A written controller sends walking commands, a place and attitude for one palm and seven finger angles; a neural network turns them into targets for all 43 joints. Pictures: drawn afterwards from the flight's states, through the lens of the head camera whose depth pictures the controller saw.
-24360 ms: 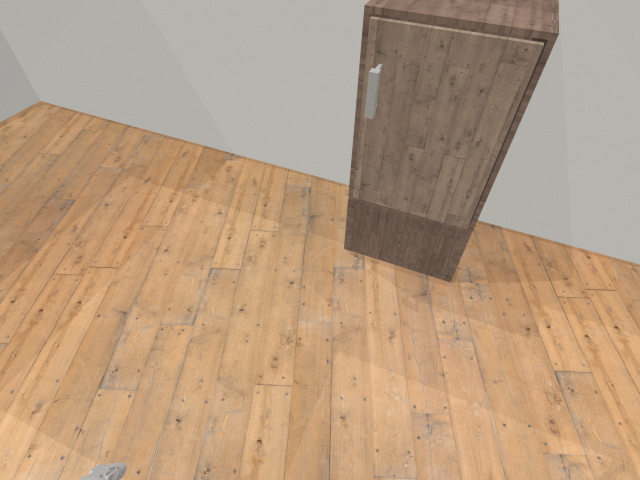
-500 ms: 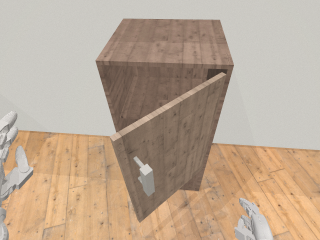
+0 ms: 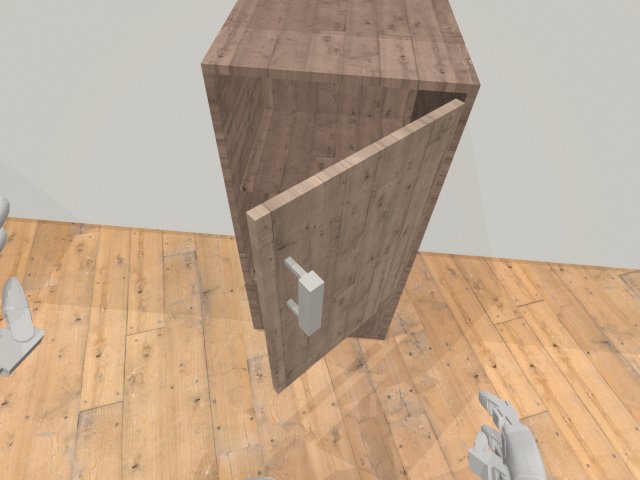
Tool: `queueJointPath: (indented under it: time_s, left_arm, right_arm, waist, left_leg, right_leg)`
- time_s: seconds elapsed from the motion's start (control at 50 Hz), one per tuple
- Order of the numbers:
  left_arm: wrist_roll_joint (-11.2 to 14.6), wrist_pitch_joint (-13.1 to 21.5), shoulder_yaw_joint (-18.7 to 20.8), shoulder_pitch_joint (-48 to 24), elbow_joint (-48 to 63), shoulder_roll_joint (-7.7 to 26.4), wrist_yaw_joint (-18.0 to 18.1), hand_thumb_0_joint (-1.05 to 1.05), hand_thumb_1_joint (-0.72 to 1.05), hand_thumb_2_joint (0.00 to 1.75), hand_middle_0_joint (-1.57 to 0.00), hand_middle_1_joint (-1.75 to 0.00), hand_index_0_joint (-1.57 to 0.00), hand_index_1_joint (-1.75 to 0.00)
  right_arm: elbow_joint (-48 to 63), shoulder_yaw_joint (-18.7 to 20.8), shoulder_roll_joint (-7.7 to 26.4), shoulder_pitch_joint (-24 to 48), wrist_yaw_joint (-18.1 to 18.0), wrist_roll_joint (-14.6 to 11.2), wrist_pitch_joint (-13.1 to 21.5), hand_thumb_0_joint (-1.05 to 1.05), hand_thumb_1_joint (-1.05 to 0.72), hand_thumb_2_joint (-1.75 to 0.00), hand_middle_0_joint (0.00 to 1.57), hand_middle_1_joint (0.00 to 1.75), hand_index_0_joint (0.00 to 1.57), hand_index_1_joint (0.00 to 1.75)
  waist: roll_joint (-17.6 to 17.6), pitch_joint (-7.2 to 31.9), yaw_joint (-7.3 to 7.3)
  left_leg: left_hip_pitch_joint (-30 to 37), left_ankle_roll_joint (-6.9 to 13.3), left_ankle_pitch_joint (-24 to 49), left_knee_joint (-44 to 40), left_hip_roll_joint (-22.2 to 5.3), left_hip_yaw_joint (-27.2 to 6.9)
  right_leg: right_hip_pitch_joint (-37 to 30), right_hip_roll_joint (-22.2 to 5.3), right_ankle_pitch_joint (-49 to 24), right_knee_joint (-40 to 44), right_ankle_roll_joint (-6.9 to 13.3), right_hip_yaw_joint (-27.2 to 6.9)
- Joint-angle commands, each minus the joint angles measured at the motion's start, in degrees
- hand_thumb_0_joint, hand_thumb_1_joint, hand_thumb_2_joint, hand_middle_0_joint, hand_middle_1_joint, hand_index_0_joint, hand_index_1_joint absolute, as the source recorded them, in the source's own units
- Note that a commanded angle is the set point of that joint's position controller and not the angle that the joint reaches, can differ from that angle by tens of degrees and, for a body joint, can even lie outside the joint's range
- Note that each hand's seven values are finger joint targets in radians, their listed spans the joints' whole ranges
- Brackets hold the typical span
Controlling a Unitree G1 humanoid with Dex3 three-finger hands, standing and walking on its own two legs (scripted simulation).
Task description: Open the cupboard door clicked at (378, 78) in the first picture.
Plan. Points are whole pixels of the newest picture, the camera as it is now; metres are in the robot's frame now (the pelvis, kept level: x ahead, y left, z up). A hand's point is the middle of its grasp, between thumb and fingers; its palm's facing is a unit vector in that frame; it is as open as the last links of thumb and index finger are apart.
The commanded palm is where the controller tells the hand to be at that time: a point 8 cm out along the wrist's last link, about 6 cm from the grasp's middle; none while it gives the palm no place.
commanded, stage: step back with the hand held close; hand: left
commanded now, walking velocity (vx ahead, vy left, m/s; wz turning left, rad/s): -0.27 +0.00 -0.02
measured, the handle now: (301, 295) +0.37 +0.06 -0.02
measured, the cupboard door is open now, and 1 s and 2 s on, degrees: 45 45 45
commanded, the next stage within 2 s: stop stepping back and stand still in 0.58 s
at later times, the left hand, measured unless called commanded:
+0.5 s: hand out of the picture +0.15 +0.28 +0.19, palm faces +0.45 -0.79 -0.41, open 7.4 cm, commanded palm +0.09 +0.31 +0.19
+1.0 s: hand out of the picture +0.12 +0.29 +0.16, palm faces +0.48 -0.81 -0.33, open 7.4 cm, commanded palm +0.06 +0.31 +0.19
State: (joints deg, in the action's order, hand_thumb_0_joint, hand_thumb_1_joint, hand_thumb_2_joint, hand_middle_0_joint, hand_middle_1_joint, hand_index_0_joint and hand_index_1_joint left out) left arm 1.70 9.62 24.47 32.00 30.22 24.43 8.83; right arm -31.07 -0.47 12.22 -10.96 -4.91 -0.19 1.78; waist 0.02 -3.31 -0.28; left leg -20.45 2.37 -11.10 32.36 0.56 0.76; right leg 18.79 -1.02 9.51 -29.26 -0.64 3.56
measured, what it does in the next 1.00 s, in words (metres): steps on the spot: right foot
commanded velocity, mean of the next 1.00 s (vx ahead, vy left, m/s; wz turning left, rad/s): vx -0.22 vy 0.00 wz -0.03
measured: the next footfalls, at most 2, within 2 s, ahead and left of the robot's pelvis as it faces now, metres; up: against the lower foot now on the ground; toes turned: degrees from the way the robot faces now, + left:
right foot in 0.60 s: -0.17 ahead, -0.12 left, +0.00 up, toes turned -1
right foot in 1.12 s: -0.08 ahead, -0.06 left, +0.00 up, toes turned -2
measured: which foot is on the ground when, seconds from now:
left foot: down 0.00-1.00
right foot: down 0.00-0.26, up 0.28-0.58, down 0.60-0.96, up 0.98-1.00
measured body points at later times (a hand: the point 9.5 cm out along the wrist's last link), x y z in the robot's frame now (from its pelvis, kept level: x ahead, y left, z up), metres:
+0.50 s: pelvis -0.05 +0.01 +0.01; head -0.02 +0.06 +0.46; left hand +0.12 +0.32 +0.21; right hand +0.13 -0.20 -0.06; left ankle +0.07 +0.09 -0.73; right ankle -0.17 -0.13 -0.68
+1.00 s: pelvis -0.09 +0.02 -0.02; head -0.12 +0.05 +0.43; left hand +0.09 +0.33 +0.18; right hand +0.03 -0.25 -0.10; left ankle +0.06 +0.09 -0.73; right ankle -0.21 -0.11 -0.73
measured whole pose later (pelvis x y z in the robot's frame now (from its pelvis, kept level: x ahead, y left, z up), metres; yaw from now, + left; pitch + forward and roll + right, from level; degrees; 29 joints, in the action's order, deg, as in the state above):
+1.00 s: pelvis -0.09 +0.02 -0.02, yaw -1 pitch -4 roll -2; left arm 3.4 11.0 25.6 26.0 24.9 23.1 9.0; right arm -40.6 0.6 13.4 -16.5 -6.4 0.6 5.4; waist 1.9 0.4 0.6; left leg -26.3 2.8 -6.2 36.1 1.8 0.5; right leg 1.4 1.8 31.4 -37.0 0.4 -1.3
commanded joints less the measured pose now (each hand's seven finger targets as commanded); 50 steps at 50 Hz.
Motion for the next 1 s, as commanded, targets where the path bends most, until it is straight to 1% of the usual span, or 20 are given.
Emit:
queueJointPath:
  time_s: [0.0, 0.06, 0.12, 0.18, 0.22, 0.26, 0.32, 0.46, 0.54, 0.6, 0.64, 0.66, 0.72, 0.78, 0.84, 0.88, 0.9, 0.94, 0.96, 0.98]
  left_arm:
    - [-0.8, 4.5, 8.1, -2.3, 12.6, 9.7, 1.3, 0.00, 0.90, 0.90, -0.20, -0.30, -0.20, -0.30]
    - [-0.6, 4.9, 8.1, -2.3, 12.6, 9.7, 1.6, 0.00, 0.90, 0.90, -0.20, -0.30, -0.20, -0.30]
    - [0.0, 5.1, 6.9, -3.8, 12.7, 9.8, 2.5, 0.00, 0.90, 0.90, -0.20, -0.30, -0.20, -0.30]
    - [0.5, 4.9, 6.6, -4.9, 13.8, 10.2, 3.0, 0.00, 0.90, 0.90, -0.20, -0.30, -0.20, -0.30]
    - [0.2, 5.5, 7.9, -5.1, 15.7, 11.4, 3.1, 0.00, 0.90, 0.90, -0.20, -0.30, -0.20, -0.30]
    - [-0.9, 5.9, 9.8, -5.8, 18.1, 11.3, 2.4, 0.00, 0.90, 0.90, -0.20, -0.30, -0.20, -0.30]
    - [-0.5, 5.8, 10.7, -3.9, 16.3, 11.8, 2.4, 0.00, 0.90, 0.90, -0.20, -0.30, -0.20, -0.30]
    - [1.5, 4.5, 4.6, -1.8, 16.0, 8.2, 1.0, 0.00, 0.90, 0.90, -0.20, -0.30, -0.20, -0.30]
    - [2.9, 5.8, 7.0, -2.0, 16.0, 12.2, -0.8, 0.00, 0.90, 0.90, -0.20, -0.30, -0.20, -0.30]
    - [3.8, 7.5, 10.6, -3.3, 16.0, 15.9, -0.9, 0.00, 0.90, 0.90, -0.20, -0.30, -0.20, -0.30]
    - [4.1, 6.9, 9.3, -3.0, 15.1, 14.2, -1.0, 0.00, 0.90, 0.90, -0.20, -0.30, -0.20, -0.30]
    - [4.2, 6.7, 10.5, -1.1, 13.8, 15.0, -1.1, 0.00, 0.90, 0.90, -0.20, -0.30, -0.20, -0.30]
    - [4.3, 5.0, 10.3, 3.1, 11.1, 13.5, -0.9, 0.00, 0.90, 0.90, -0.20, -0.30, -0.20, -0.30]
    - [3.5, 4.7, 8.9, 0.0, 7.9, 13.1, 0.0, 0.00, 0.90, 0.90, -0.20, -0.30, -0.20, -0.30]
    - [2.0, 4.5, 6.4, -7.8, 6.9, 12.3, 0.5, 0.00, 0.90, 0.90, -0.20, -0.30, -0.20, -0.30]
    - [1.3, 4.8, 5.1, -12.6, 6.3, 11.6, 0.4, 0.00, 0.90, 0.90, -0.20, -0.30, -0.20, -0.30]
    - [1.2, 5.2, 4.7, -14.4, 7.5, 11.7, 0.2, 0.00, 0.90, 0.90, -0.20, -0.30, -0.20, -0.30]
    - [1.1, 6.6, 6.1, -15.3, 13.2, 11.8, 0.5, 0.00, 0.90, 0.90, -0.20, -0.30, -0.20, -0.30]
    - [0.9, 7.1, 7.8, -14.4, 14.8, 13.2, 0.9, 0.00, 0.90, 0.90, -0.20, -0.30, -0.20, -0.30]
    - [0.7, 7.2, 9.0, -12.4, 16.5, 13.8, 1.1, 0.00, 0.90, 0.90, -0.20, -0.30, -0.20, -0.30]
  right_arm:
    - [8.7, 3.8, 8.8, 5.2, -0.6, 0.2, 3.9, 0.00, -0.90, -0.90, 0.20, 0.30, 0.20, 0.30]
    - [8.0, 3.7, 8.4, 4.7, -0.6, 0.4, 4.4, 0.00, -0.90, -0.90, 0.20, 0.30, 0.20, 0.30]
    - [5.8, 3.8, 8.0, 3.8, -0.6, 0.4, 4.3, 0.00, -0.90, -0.90, 0.20, 0.30, 0.20, 0.30]
    - [5.1, 3.5, 7.7, 4.6, -0.7, 0.1, 3.9, 0.00, -0.90, -0.90, 0.20, 0.30, 0.20, 0.30]
    - [5.7, 3.2, 8.8, 6.5, -1.5, 0.4, 4.1, 0.00, -0.90, -0.90, 0.20, 0.30, 0.20, 0.30]
    - [6.6, 3.8, 8.4, 6.7, -1.3, 1.3, 5.1, 0.00, -0.90, -0.90, 0.20, 0.30, 0.20, 0.30]
    - [5.4, 4.6, 6.7, 6.2, 0.0, 1.7, 6.6, 0.00, -0.90, -0.90, 0.20, 0.30, 0.20, 0.30]
    - [1.6, 3.3, 6.6, 3.9, 1.8, 2.1, 7.1, 0.00, -0.90, -0.90, 0.20, 0.30, 0.20, 0.30]
    - [1.9, 3.1, 6.5, 4.8, 2.3, 2.2, 4.9, 0.00, -0.90, -0.90, 0.20, 0.30, 0.20, 0.30]
    - [3.1, 2.3, 5.9, 7.5, 1.6, 1.4, 4.3, 0.00, -0.90, -0.90, 0.20, 0.30, 0.20, 0.30]
    - [4.0, 3.0, 5.9, 7.4, 0.8, -0.6, 4.6, 0.00, -0.90, -0.90, 0.20, 0.30, 0.20, 0.30]
    - [4.8, 2.8, 6.1, 8.4, 0.4, -0.9, 4.8, 0.00, -0.90, -0.90, 0.20, 0.30, 0.20, 0.30]
    - [5.4, 2.4, 6.5, 8.5, -0.4, -0.1, 4.0, 0.00, -0.90, -0.90, 0.20, 0.30, 0.20, 0.30]
    - [4.2, 2.6, 6.8, 6.5, -1.2, 0.4, 3.5, 0.00, -0.90, -0.90, 0.20, 0.30, 0.20, 0.30]
    - [2.7, 2.6, 7.2, 6.0, -1.8, 0.8, 4.6, 0.00, -0.90, -0.90, 0.20, 0.30, 0.20, 0.30]
    - [1.9, 2.2, 7.5, 5.0, -2.0, 0.3, 6.2, 0.00, -0.90, -0.90, 0.20, 0.30, 0.20, 0.30]
    - [1.9, 2.2, 7.6, 4.8, -2.1, 0.3, 7.1, 0.00, -0.90, -0.90, 0.20, 0.30, 0.20, 0.30]
    - [2.6, 2.3, 8.0, 4.9, -1.8, 1.0, 9.4, 0.00, -0.90, -0.90, 0.20, 0.30, 0.20, 0.30]
    - [2.7, 2.1, 7.4, 4.6, -1.4, 1.7, 10.2, 0.00, -0.90, -0.90, 0.20, 0.30, 0.20, 0.30]
    - [2.7, 2.3, 6.7, 4.1, -0.8, 2.1, 10.7, 0.00, -0.90, -0.90, 0.20, 0.30, 0.20, 0.30]
  waist:
    - [-4.2, 5.7, 0.32]
    - [-2.0, 5.5, 0.59]
    - [3.3, 6.1, 1.12]
    - [2.6, 5.8, 1.40]
    - [-8.6, 3.4, 1.17]
    - [-18.8, 7.6, 0.28]
    - [-8.0, 10.6, -0.01]
    - [-14.3, 14.4, 0.21]
    - [-10.5, 18.1, -0.54]
    - [0.3, 16.5, -0.11]
    - [8.5, 16.6, 0.55]
    - [7.6, 14.5, 0.69]
    - [-4.8, 8.9, 1.26]
    - [-0.6, 0.0, 2.19]
    - [4.0, -5.8, 2.37]
    - [1.0, -6.8, 2.80]
    - [-5.0, -6.6, 2.91]
    - [-21.3, -1.1, 1.50]
    - [-21.2, 2.6, 0.40]
    - [-17.8, 6.6, -0.76]
  left_leg:
    - [-17.0, 2.3, -23.0, -12.0, -7.0, -9.1]
    - [-12.8, 1.3, -21.1, -7.6, -5.3, -7.7]
    - [1.7, -1.6, -13.5, 6.7, -1.1, -2.9]
    - [5.1, -1.6, -12.2, 4.2, -1.7, -3.7]
    - [-4.4, 0.4, -21.0, -10.0, -7.5, -12.3]
    - [-21.3, 6.1, -34.2, -29.2, -18.6, -28.6]
    - [-6.0, 7.8, -14.1, -19.6, -17.7, -22.4]
    - [11.3, 1.2, -1.3, -23.0, -11.9, -13.4]
    - [20.1, -2.3, 23.7, -12.6, -10.4, -7.8]
    - [20.0, -2.7, 10.6, -2.3, -5.8, -1.7]
    - [19.7, -2.6, 9.0, 1.9, -2.4, 0.2]
    - [19.5, -2.2, 8.4, 2.5, -2.2, 0.2]
    - [19.6, -2.2, 4.6, -2.2, -3.6, -2.3]
    - [18.0, -4.5, -3.8, 7.6, -1.5, -2.4]
    - [13.5, -3.7, -1.9, 14.1, -1.7, -3.5]
    - [13.8, -3.0, -1.0, 4.9, -2.7, -4.3]
    - [14.5, -2.8, -3.2, -0.9, -3.5, -7.2]
    - [6.2, -3.4, -26.0, -26.1, -10.1, -24.9]
    - [1.9, -5.3, -34.1, -33.0, -12.3, -29.9]
    - [1.0, -5.8, -33.1, -33.5, -12.7, -28.1]
  right_leg:
    - [-14.0, -1.1, 9.5, 0.3, 0.9, -7.3]
    - [-7.9, -2.7, 13.4, 4.2, 1.7, -9.4]
    - [8.6, -8.9, 21.5, 12.9, 5.2, -12.9]
    - [12.4, -8.3, 19.0, 11.0, 4.4, -8.8]
    - [6.3, -2.2, 19.4, 1.4, 1.7, -5.2]
    - [-12.7, 6.6, 12.6, -28.4, -0.4, -4.2]
    - [-1.3, 4.4, 16.1, -33.5, 0.4, -8.4]
    - [-3.0, 6.1, 20.4, -6.1, 2.0, -1.9]
    - [-5.3, 3.2, 6.3, 13.5, 3.6, -3.8]
    - [2.6, -6.4, -6.7, 13.8, 4.6, -8.7]
    - [2.0, -6.3, -18.7, 10.5, 2.5, -5.1]
    - [4.3, -6.2, -19.1, 9.6, 1.5, -5.0]
    - [8.8, -2.6, 5.6, 10.7, 2.0, -3.8]
    - [19.5, -5.4, 30.0, 18.6, 6.3, -7.4]
    - [20.7, -9.1, 25.4, 19.2, 8.2, -9.7]
    - [15.5, -5.5, 17.1, 12.8, 5.3, -5.1]
    - [14.3, -2.7, 17.9, 7.9, 3.8, -3.0]
    - [0.8, 6.4, 22.3, -9.4, 1.8, -1.5]
    - [-5.0, 7.9, 24.1, -15.7, 2.4, -3.4]
    - [-8.5, 7.9, 23.4, -17.2, 2.8, -3.6]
